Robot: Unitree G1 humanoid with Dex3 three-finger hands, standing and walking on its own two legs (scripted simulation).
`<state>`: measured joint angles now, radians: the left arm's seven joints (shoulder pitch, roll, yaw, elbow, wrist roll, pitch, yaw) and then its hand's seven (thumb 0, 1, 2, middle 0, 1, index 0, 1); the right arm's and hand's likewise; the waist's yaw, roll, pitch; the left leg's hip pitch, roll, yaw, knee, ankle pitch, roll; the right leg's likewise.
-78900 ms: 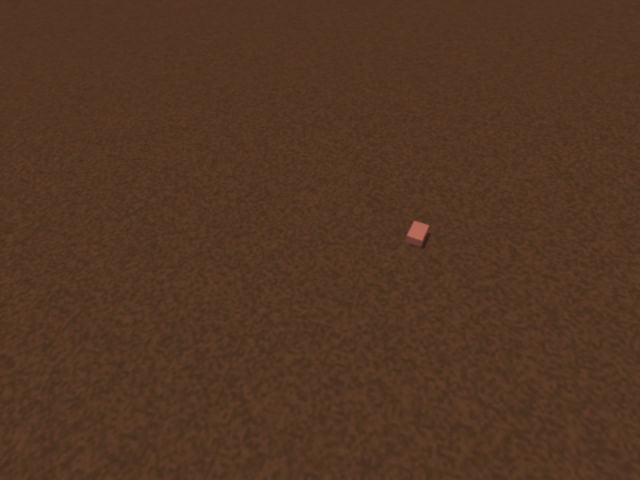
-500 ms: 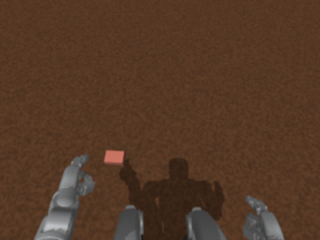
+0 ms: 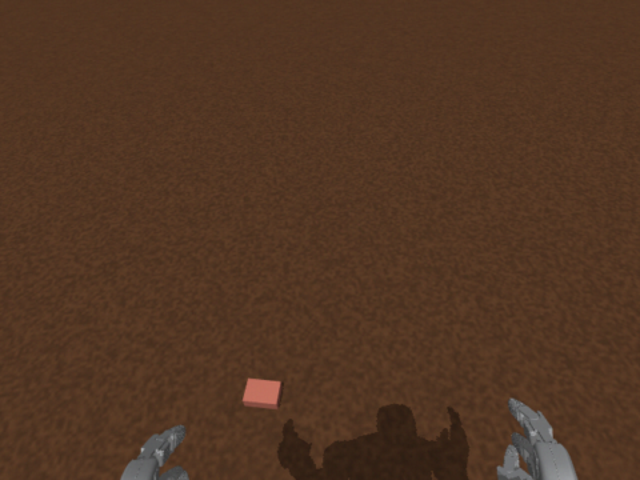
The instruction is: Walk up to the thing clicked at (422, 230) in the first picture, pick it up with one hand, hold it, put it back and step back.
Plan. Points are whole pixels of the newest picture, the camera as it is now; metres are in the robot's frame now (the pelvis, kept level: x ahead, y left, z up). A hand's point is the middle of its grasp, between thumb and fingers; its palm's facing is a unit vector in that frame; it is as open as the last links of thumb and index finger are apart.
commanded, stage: home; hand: left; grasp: from above
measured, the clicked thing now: (262, 393) +0.54 +0.22 -0.70
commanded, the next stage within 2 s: stand in 1.92 s
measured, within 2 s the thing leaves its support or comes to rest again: neither
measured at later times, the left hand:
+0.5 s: hand out of the picture +0.16 +0.18 -0.05, palm faces +0.05 -0.98 -0.21, open 7.4 cm
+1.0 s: hand out of the picture +0.16 +0.18 -0.05, palm faces +0.04 -0.98 -0.21, open 7.4 cm
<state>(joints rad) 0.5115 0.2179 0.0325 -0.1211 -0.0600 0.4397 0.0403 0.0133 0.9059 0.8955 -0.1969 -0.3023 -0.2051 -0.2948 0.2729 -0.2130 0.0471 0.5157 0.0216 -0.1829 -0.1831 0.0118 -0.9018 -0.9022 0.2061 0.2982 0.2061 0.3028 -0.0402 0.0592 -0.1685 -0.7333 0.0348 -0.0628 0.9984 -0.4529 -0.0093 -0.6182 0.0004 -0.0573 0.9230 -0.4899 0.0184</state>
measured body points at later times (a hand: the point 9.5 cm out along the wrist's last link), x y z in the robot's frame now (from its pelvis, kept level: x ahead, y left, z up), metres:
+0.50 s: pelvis -0.01 +0.00 +0.00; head +0.01 +0.00 +0.45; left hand +0.15 +0.23 -0.03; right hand +0.14 -0.25 -0.07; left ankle +0.02 +0.12 -0.68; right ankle -0.02 -0.14 -0.68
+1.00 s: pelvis -0.01 +0.00 +0.00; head +0.01 +0.00 +0.45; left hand +0.15 +0.23 -0.03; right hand +0.15 -0.25 -0.07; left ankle +0.02 +0.12 -0.68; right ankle -0.02 -0.14 -0.68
